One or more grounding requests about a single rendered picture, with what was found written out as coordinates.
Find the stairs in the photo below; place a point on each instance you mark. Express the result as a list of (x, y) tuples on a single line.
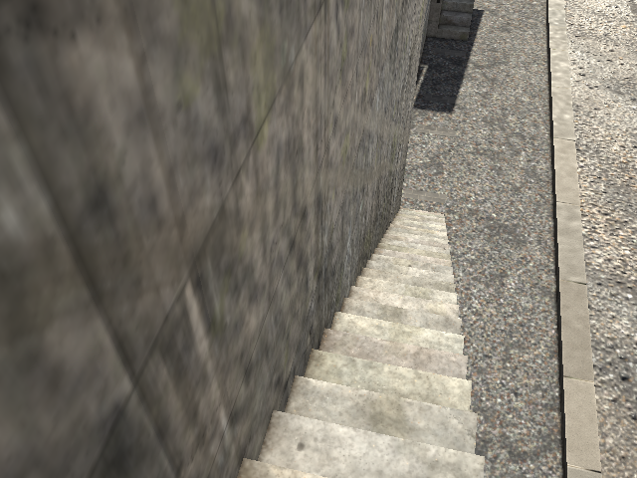
[(385, 395), (455, 19)]

